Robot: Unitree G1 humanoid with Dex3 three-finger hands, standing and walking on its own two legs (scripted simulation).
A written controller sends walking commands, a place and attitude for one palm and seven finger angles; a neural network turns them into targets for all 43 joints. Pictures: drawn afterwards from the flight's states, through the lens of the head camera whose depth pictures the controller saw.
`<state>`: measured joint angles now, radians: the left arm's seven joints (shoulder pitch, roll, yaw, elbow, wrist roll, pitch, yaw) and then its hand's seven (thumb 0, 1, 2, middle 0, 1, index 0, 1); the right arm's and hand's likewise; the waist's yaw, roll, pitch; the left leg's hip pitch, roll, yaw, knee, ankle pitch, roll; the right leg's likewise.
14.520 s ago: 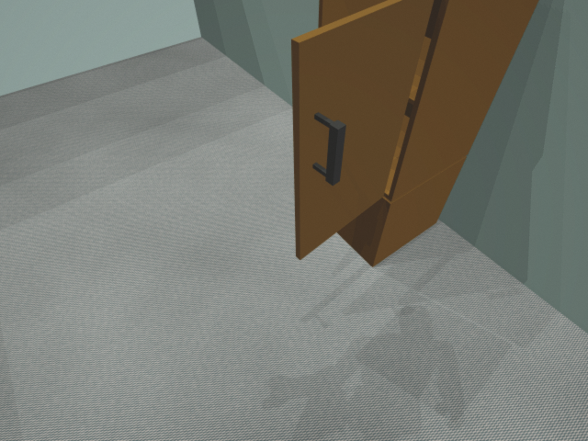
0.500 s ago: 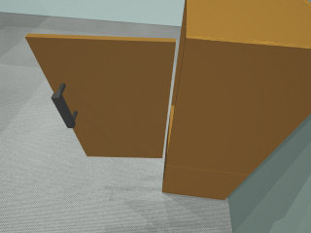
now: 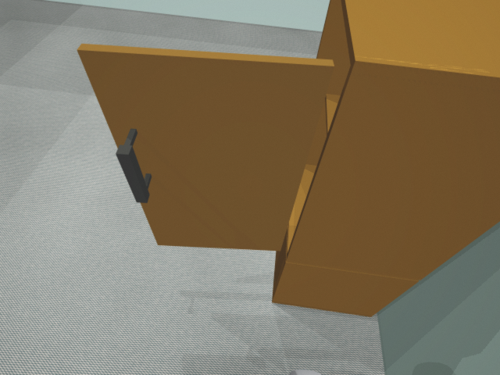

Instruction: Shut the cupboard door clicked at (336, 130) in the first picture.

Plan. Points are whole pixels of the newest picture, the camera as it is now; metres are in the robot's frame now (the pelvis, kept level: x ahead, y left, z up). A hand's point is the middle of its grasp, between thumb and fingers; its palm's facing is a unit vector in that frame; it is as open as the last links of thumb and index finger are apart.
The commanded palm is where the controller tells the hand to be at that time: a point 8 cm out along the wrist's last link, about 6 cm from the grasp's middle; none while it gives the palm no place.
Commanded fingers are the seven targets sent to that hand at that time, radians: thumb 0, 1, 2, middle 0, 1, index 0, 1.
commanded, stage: come to a stop and stand still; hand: left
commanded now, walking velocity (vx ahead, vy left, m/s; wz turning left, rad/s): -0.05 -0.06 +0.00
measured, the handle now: (137, 167) +0.45 +0.24 +0.03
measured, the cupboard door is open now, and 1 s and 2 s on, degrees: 96 96 96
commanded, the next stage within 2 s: look again from close up in 1.10 s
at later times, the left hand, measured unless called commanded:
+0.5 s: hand out of the picture +0.00 +0.13 -0.17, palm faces -0.01 -0.97 -0.24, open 7.4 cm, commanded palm none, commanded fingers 0.00 0.90 0.90 -0.20 -0.30 -0.20 -0.30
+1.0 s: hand out of the picture -0.04 +0.06 -0.17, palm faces -0.01 -0.98 -0.18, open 7.4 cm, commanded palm none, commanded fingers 0.00 0.90 0.90 -0.20 -0.30 -0.20 -0.30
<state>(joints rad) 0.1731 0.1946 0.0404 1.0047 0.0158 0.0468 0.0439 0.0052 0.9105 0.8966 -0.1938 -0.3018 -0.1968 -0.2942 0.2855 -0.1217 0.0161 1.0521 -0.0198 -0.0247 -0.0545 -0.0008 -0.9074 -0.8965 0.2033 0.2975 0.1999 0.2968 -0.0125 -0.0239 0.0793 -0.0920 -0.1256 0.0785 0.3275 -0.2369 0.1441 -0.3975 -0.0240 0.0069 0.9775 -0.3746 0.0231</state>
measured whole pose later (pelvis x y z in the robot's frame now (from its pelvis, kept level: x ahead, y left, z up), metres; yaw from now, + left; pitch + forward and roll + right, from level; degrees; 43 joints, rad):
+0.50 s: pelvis -0.02 -0.04 -0.01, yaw -1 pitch -3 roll +0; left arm 0.29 0.14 -0.02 1.08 0.01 -0.01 0.05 0.00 0.91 0.90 -0.19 -0.30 -0.20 -0.29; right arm 0.29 -0.18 0.01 1.03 -0.02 -0.01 -0.03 0.00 -0.91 -0.90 0.20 0.30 0.20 0.30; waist -0.02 0.04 0.03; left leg -0.15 -0.06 0.09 0.50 -0.31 0.08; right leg -0.17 -0.01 0.00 0.54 -0.32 0.01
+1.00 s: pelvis -0.02 -0.10 +0.00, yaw -1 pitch -1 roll +1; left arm 0.34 0.11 -0.03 1.12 0.01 -0.03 0.03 0.01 0.91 0.90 -0.20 -0.30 -0.20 -0.29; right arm 0.34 -0.14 0.02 1.16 -0.01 -0.01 -0.02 0.00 -0.91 -0.90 0.20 0.30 0.20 0.30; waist -0.01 0.02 0.03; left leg -0.15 0.00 0.06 0.42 -0.25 0.00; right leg -0.17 0.05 -0.02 0.45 -0.26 -0.07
